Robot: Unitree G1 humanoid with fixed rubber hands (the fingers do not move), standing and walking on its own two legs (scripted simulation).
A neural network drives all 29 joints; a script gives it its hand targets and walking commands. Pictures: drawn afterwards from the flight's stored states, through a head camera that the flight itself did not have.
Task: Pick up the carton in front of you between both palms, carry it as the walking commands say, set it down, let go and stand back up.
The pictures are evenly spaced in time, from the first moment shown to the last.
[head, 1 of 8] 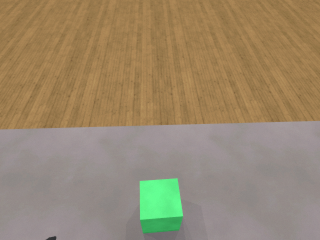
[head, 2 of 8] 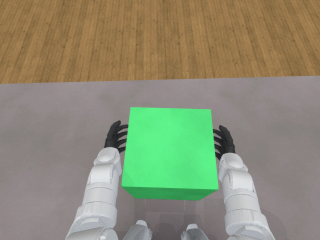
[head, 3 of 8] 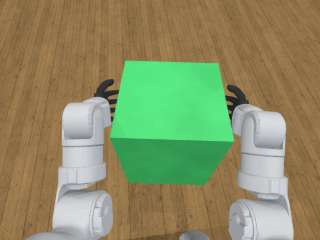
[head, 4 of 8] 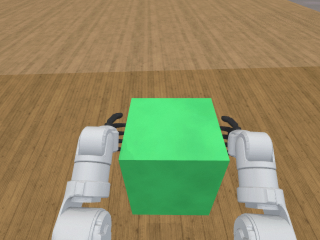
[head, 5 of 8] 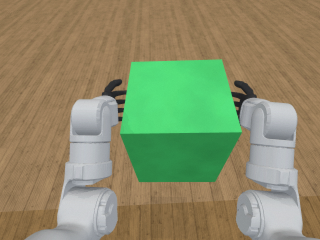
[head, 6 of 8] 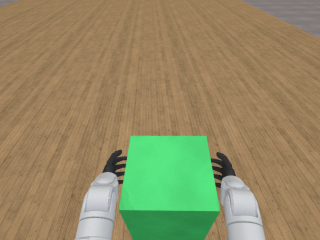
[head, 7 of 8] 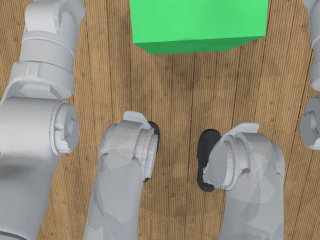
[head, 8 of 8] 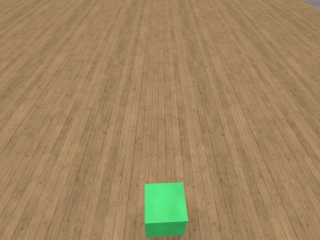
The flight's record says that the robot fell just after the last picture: no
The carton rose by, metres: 1.03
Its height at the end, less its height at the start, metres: +0.30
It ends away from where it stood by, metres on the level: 5.23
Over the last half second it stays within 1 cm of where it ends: yes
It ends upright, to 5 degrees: yes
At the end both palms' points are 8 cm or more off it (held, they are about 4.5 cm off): yes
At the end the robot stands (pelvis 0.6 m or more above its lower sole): yes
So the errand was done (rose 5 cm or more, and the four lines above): yes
